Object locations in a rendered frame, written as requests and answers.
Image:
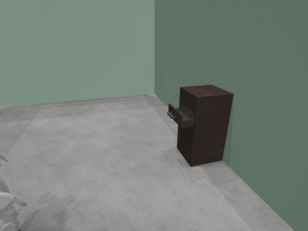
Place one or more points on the cabinet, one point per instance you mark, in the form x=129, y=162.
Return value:
x=204, y=142

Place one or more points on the robot left thigh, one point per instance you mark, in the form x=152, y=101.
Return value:
x=3, y=186

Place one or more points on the robot right shin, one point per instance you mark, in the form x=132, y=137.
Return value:
x=10, y=226

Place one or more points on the robot right hand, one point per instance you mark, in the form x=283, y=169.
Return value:
x=7, y=199

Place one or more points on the handle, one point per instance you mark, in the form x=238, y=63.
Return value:
x=170, y=115

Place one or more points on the drawer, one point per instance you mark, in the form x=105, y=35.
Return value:
x=184, y=116

